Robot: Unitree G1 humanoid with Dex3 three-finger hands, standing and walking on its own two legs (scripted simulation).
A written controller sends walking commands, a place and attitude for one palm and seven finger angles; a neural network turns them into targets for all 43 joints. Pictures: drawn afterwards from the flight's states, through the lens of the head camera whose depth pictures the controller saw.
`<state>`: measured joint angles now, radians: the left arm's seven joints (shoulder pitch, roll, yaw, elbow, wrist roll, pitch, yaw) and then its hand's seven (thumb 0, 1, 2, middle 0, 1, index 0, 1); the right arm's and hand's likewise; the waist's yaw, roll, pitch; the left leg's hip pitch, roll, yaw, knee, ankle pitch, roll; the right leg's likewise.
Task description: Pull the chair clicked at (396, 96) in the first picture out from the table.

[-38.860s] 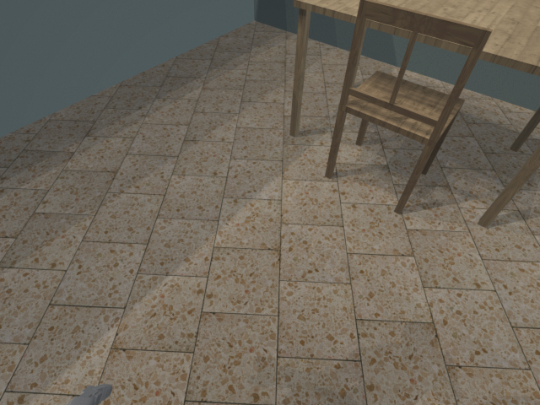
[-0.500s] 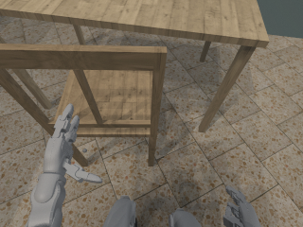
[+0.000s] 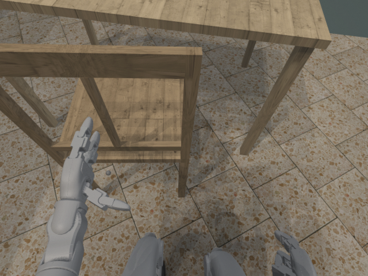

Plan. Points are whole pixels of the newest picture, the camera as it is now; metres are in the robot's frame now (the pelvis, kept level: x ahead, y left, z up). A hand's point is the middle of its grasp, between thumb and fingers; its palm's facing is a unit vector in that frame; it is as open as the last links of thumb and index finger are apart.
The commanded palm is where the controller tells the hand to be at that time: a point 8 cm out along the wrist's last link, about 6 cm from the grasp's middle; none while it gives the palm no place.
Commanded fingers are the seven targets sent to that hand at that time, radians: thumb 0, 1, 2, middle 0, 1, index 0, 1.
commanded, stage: aim the fingers beside a spindle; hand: left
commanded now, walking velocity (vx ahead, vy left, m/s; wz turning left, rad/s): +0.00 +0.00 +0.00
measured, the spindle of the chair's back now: (104, 116) +0.46 +0.21 +0.01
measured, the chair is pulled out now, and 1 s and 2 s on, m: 0.15 0.15 0.15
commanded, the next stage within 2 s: none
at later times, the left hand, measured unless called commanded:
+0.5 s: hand (109, 175) +0.31 +0.17 +0.02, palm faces +0.03 -1.00 -0.03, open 16.9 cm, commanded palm +0.29 +0.23 +0.03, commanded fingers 0.00 -0.50 0.30 -0.06 -0.08 -0.06 -0.08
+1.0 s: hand (102, 171) +0.32 +0.18 +0.02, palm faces +0.07 -1.00 -0.03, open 16.9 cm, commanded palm +0.29 +0.23 +0.02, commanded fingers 0.00 -0.50 0.30 -0.06 -0.08 -0.06 -0.08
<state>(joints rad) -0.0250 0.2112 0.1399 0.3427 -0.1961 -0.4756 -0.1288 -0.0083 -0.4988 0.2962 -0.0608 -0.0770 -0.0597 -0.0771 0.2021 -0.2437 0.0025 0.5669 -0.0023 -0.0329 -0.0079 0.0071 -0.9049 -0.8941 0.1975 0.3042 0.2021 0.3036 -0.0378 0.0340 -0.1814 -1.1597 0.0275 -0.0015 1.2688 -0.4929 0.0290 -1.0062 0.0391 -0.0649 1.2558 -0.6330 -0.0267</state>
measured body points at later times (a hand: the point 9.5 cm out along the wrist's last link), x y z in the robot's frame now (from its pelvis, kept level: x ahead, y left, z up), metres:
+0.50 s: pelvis +0.00 +0.00 +0.00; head +0.09 +0.01 +0.44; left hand +0.31 +0.22 +0.03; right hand +0.15 -0.25 -0.11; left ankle +0.05 +0.10 -0.62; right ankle -0.02 -0.11 -0.62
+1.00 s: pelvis +0.00 +0.00 +0.00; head +0.10 +0.01 +0.44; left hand +0.31 +0.24 +0.02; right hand +0.15 -0.24 -0.11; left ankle +0.05 +0.10 -0.62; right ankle -0.02 -0.11 -0.62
